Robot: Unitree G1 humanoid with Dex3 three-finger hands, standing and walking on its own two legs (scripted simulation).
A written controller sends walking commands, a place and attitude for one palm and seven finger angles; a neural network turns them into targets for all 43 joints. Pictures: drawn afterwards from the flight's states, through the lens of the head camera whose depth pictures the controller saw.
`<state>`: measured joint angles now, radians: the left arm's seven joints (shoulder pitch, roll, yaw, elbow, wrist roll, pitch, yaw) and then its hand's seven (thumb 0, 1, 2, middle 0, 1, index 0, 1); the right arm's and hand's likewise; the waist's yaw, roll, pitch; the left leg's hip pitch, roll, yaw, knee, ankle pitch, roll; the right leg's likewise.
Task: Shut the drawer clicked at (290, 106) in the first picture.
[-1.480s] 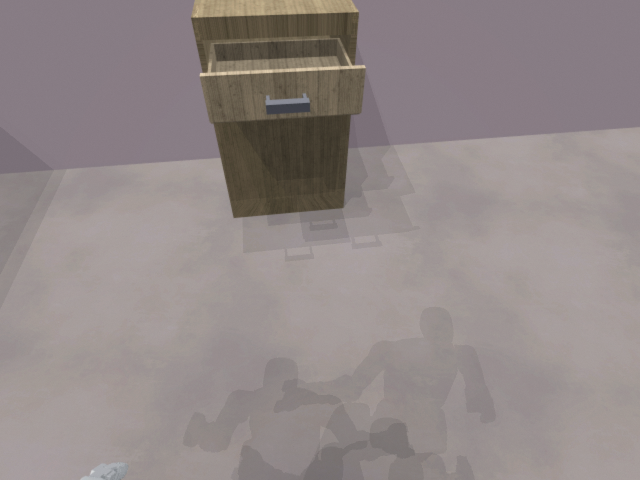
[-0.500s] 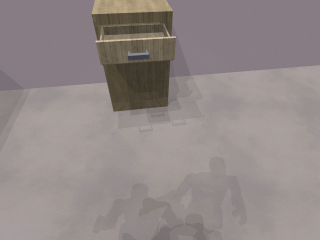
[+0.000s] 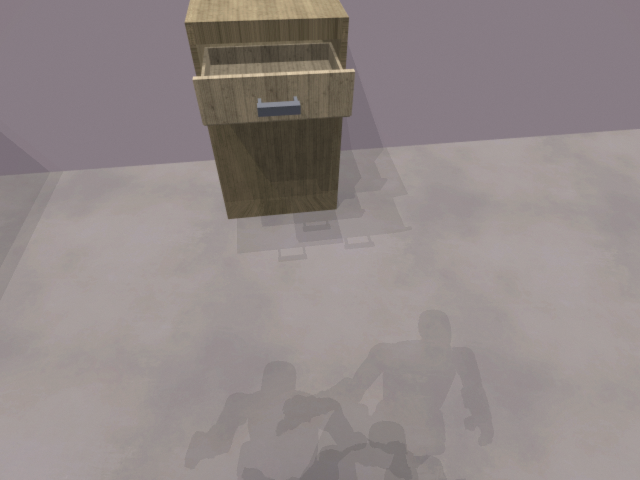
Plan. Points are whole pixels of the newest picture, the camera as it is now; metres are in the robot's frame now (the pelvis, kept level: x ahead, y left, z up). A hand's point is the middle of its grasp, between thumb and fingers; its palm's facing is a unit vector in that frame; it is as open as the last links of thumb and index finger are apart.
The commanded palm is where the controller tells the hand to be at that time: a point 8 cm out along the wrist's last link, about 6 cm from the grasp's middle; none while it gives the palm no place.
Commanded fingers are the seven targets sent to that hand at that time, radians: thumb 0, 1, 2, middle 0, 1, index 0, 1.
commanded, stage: walk to a spot facing it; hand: left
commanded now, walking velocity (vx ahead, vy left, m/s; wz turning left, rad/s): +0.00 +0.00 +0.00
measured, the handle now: (278, 104) +1.09 +0.19 -0.08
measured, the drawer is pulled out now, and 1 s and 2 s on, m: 0.24 0.24 0.24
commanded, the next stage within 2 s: turn to face it in 1.36 s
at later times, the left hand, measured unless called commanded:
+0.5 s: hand out of the picture +0.13 +0.16 -0.18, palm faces -0.17 -0.97 -0.19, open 7.4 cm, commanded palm none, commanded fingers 0.00 0.90 0.90 -0.20 -0.30 -0.20 -0.30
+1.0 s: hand (256, 411) +0.27 +0.13 -0.21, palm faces -0.15 -0.98 -0.12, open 7.4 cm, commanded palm none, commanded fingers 0.00 0.90 0.90 -0.20 -0.30 -0.20 -0.30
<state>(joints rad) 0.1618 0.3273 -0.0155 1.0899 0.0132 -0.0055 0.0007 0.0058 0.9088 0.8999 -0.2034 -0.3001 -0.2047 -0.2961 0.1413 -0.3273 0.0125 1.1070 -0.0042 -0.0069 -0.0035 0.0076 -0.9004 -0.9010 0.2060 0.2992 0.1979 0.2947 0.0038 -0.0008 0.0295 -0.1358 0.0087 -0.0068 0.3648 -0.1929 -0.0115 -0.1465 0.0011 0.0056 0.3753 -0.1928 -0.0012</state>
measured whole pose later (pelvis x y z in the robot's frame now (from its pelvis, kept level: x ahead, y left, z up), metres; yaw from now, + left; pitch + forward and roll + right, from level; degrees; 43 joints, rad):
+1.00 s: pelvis +0.29 -0.04 -0.03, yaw -15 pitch -2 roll -3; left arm 0.43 0.15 0.05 1.11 0.02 -0.06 0.00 0.00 0.91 0.90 -0.20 -0.30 -0.20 -0.30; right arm 0.15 -0.15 -0.04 0.97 -0.03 -0.07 0.02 0.01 -0.90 -0.90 0.20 0.30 0.19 0.29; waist 0.05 -0.02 0.02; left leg -0.41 0.09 0.12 0.62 -0.16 0.03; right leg -0.04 0.00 -0.03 0.57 -0.46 0.00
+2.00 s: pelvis +0.50 -0.10 -0.03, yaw -17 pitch +0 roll -2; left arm 0.16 0.19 0.06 0.95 0.02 0.03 0.03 0.00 0.91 0.90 -0.20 -0.30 -0.21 -0.30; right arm 0.25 -0.19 -0.07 0.96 -0.02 0.04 0.00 0.01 -0.91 -0.90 0.20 0.30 0.19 0.29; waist -0.02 -0.03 0.03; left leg -0.34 0.09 0.11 0.69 -0.36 0.00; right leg -0.36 -0.15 -0.33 0.67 -0.31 0.01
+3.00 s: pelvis +0.47 -0.10 -0.01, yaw +10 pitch -1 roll -1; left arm 0.33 0.25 0.05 1.03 0.03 0.05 0.01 0.01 0.91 0.90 -0.20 -0.30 -0.20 -0.30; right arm 0.14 -0.19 -0.03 0.96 -0.02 0.02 0.01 0.01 -0.90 -0.90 0.20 0.30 0.19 0.29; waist 0.06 -0.06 0.07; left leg -0.20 0.00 0.08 0.57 -0.34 0.05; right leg -0.31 -0.12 -0.13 0.80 -0.48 0.04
